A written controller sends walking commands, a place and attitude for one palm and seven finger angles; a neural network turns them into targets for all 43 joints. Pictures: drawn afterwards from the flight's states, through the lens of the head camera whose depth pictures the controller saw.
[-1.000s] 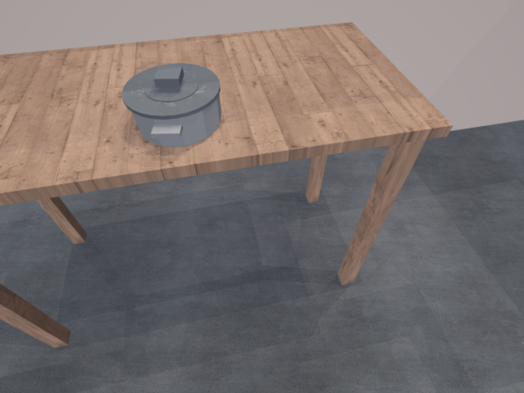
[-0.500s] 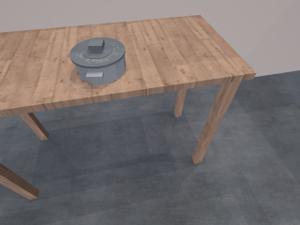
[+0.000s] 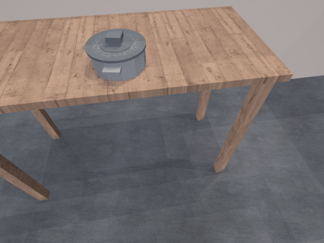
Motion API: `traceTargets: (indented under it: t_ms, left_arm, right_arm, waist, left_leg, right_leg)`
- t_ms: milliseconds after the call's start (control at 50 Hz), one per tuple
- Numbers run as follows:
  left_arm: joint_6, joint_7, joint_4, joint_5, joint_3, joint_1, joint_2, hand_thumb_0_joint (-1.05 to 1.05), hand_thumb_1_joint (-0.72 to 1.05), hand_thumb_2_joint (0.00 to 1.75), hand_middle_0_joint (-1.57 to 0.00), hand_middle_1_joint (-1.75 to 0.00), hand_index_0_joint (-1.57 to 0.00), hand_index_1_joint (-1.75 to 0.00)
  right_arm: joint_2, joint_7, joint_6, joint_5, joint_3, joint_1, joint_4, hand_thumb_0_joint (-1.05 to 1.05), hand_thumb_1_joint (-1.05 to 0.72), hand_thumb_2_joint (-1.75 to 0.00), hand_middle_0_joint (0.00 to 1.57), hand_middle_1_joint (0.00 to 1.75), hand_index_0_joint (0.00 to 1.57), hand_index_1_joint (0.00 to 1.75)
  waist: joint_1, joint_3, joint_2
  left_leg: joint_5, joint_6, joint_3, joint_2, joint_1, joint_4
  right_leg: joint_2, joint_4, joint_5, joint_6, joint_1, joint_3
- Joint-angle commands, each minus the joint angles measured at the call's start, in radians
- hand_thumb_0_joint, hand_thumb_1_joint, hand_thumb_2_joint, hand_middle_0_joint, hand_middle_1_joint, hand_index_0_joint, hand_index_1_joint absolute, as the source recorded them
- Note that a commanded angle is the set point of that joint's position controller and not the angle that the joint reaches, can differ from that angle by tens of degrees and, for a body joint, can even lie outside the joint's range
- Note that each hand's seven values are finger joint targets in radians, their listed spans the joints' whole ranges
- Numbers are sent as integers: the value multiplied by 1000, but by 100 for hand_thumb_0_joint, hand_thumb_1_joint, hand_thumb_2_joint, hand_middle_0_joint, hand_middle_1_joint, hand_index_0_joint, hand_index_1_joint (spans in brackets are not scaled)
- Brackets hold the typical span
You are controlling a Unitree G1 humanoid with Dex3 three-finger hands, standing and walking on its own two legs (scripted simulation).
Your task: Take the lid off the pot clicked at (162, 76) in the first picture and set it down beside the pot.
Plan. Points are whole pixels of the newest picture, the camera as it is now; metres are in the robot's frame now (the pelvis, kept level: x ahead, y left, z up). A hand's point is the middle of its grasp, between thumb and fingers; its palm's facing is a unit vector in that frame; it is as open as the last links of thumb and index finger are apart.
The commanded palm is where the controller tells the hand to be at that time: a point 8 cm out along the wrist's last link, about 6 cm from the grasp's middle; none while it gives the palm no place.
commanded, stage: turn to face it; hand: left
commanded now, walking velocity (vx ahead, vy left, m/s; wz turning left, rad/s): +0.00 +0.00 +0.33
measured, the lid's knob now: (114, 36) +0.65 +0.19 +0.16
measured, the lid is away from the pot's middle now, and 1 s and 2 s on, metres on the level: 0.00 0.00 0.00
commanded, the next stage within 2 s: take the last steps up to it in 0.30 s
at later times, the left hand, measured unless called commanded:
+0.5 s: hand out of the picture +0.03 +0.18 -0.15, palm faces +0.18 -0.94 -0.29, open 7.4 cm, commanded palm none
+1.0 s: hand out of the picture +0.13 +0.17 -0.17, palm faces +0.21 -0.95 -0.22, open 7.4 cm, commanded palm none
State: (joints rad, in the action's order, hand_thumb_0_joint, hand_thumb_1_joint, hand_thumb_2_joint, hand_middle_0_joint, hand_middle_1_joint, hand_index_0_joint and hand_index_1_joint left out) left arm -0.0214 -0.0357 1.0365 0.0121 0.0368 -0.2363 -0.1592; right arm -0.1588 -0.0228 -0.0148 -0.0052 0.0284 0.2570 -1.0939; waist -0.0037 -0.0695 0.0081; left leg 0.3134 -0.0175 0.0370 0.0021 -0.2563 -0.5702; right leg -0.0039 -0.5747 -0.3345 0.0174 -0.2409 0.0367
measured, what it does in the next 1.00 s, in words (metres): walks ahead: left foot, then right foot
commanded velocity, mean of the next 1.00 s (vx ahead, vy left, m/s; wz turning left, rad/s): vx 0.14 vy -0.03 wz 0.10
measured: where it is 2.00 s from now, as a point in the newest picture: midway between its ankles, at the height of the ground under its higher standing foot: outside the picture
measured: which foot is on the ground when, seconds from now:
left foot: down 0.00-0.34, up 0.36-0.66, down 0.68-1.00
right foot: down 0.00-0.68, up 0.70-0.98, down 1.00-1.00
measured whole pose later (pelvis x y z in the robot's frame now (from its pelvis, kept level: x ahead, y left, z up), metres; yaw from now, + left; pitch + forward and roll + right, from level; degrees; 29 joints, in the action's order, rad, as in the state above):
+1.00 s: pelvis +0.13 -0.03 -0.01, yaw +11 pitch +2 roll +2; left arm 0.03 0.03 0.96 0.02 0.06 -0.26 -0.19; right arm -0.16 -0.01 0.03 -0.02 0.03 0.34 -1.08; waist 0.00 -0.07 0.00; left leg 0.44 -0.03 -0.05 0.06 -0.12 -0.55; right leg -0.08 -0.63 -0.23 0.01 -0.41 0.08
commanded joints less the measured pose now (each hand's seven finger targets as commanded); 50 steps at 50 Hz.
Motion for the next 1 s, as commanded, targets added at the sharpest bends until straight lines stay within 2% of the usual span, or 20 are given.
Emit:
traceTargets:
  t_ms: [0,60,120,180,260,280,300,320,340,400,520,600,620,660,680,720,800,920,940,980]
  left_arm:
    - [4,-5,-84,6,44,-19,-179,0,90,90,-20,-30,-20,-30]
    - [-3,0,-119,6,45,25,-159,0,90,90,-20,-30,-20,-30]
    - [-5,-3,-151,5,37,56,-122,0,90,90,-20,-30,-20,-30]
    - [3,5,-160,-3,36,51,-119,0,90,90,-20,-30,-20,-30]
    - [12,11,-140,-11,39,-31,-124,0,90,90,-20,-30,-20,-30]
    - [16,6,-138,-6,45,-49,-163,0,90,90,-20,-30,-20,-30]
    - [20,-2,-141,7,63,-65,-239,0,90,90,-20,-30,-20,-30]
    - [19,-1,-155,10,69,-73,-289,0,90,90,-20,-30,-20,-30]
    - [21,-4,-164,10,65,-65,-261,0,90,90,-20,-30,-20,-30]
    - [28,-4,-170,13,49,9,-197,0,90,90,-20,-30,-20,-30]
    - [49,15,-104,21,44,-124,-218,0,90,90,-20,-30,-20,-30]
    - [47,24,-82,11,38,-105,-205,0,90,90,-20,-30,-20,-30]
    - [45,28,-82,7,34,-95,-185,0,90,90,-20,-30,-20,-30]
    - [53,45,-113,3,14,-87,-104,0,90,90,-20,-30,-20,-30]
    - [50,41,-155,10,17,-15,-128,0,90,90,-20,-30,-20,-30]
    - [49,45,-143,8,31,38,-130,0,90,90,-20,-30,-20,-30]
    - [31,64,-98,3,29,-74,-91,0,90,90,-20,-30,-20,-30]
    - [47,68,-86,10,32,-112,-76,0,90,90,-20,-30,-20,-30]
    - [56,63,-55,12,43,-201,-111,0,90,90,-20,-30,-20,-30]
    - [66,37,-35,10,77,-363,-289,0,90,90,-20,-30,-20,-30]
  right_arm:
    - [-102,-9,5,-6,31,44,79,0,-90,-90,20,30,20,30]
    - [-141,-4,9,-13,36,53,100,0,-90,-90,20,30,20,30]
    - [-214,-13,15,-22,55,88,121,0,-90,-90,20,30,20,30]
    - [-213,-18,14,-24,52,33,151,0,-90,-90,20,30,20,30]
    - [-219,-15,1,-18,55,-18,173,0,-90,-90,20,30,20,30]
    - [-190,-11,-1,-8,52,-20,178,0,-90,-90,20,30,20,30]
    - [-139,-5,-1,-1,46,-23,198,0,-90,-90,20,30,20,30]
    - [-140,-2,-4,-8,52,-58,223,0,-90,-90,20,30,20,30]
    - [-149,0,-12,-14,57,-85,219,0,-90,-90,20,30,20,30]
    - [-136,9,-14,-12,51,-51,181,0,-90,-90,20,30,20,30]
    - [-103,33,17,-12,32,-148,195,0,-90,-90,20,30,20,30]
    - [-92,28,39,-11,23,-53,149,0,-90,-90,20,30,20,30]
    - [-112,21,50,-12,25,13,124,0,-90,-90,20,30,20,30]
    - [-280,4,58,-30,65,220,72,0,-90,-90,20,30,20,30]
    - [-303,-3,48,-25,69,257,77,0,-90,-90,20,30,20,30]
    - [-207,-11,58,-25,44,163,90,0,-90,-90,20,30,20,30]
    - [-173,-10,85,-15,29,26,117,0,-90,-90,20,30,20,30]
    - [-192,-5,68,-22,47,60,79,0,-90,-90,20,30,20,30]
    - [-169,-4,65,-19,45,69,71,0,-90,-90,20,30,20,30]
    - [-74,6,59,-3,29,70,122,0,-90,-90,20,30,20,30]
  waist:
    - [-10,38,-93]
    - [-22,24,58]
    - [-41,36,224]
    - [-13,101,147]
    - [28,141,101]
    - [37,123,14]
    - [39,93,-194]
    - [61,61,-224]
    - [55,47,-143]
    - [1,27,-170]
    - [52,1,-177]
    - [-7,-4,-158]
    - [-36,15,-101]
    - [-110,84,269]
    - [-131,29,182]
    - [-81,-42,150]
    - [20,-1,135]
    - [27,22,58]
    - [64,60,-6]
    - [129,145,-374]
  left_leg:
    - [-151,32,-8,39,-17,-42]
    - [-222,75,143,107,-26,85]
    - [-334,234,471,285,33,276]
    - [-489,234,390,249,106,212]
    - [-461,138,257,139,26,98]
    - [-322,90,214,89,-81,35]
    - [-65,29,71,-20,-252,-123]
    - [229,0,11,-46,-311,-308]
    - [247,2,54,-15,-316,-445]
    - [177,-7,8,20,-308,-552]
    - [128,15,-87,17,-229,-246]
    - [-24,29,-157,-14,70,46]
    - [-20,38,-138,-4,202,132]
    - [-51,225,391,375,468,292]
    - [-54,303,488,449,394,321]
    - [-112,276,363,383,258,349]
    - [-273,192,67,264,90,360]
    - [-156,127,-27,198,24,189]
    - [-121,95,-69,148,-28,35]
    - [362,33,-138,-9,-362,-499]
  right_leg:
    - [-205,128,191,75,-32,-137]
    - [-103,-5,98,18,-69,-28]
    - [-1,-340,-227,-24,-205,-28]
    - [-16,-354,-211,-27,-215,-71]
    - [8,54,5,-41,41,-29]
    - [-36,178,120,-36,151,-72]
    - [-245,256,175,33,226,-303]
    - [-419,288,269,157,166,-438]
    - [-396,272,303,194,111,-413]
    - [-293,216,464,187,125,-244]
    - [-276,280,202,183,167,-231]
    - [-209,230,61,126,5,-144]
    - [-166,133,73,99,-60,-104]
    - [-9,-341,-211,4,-394,68]
    - [-26,-495,-293,10,-473,-9]
    - [-96,-602,-153,6,-514,-89]
    - [-122,-432,-17,-19,-295,-41]
    - [-34,-10,126,-26,-6,114]
    - [-38,54,138,-14,133,80]
    - [-418,318,47,172,357,-510]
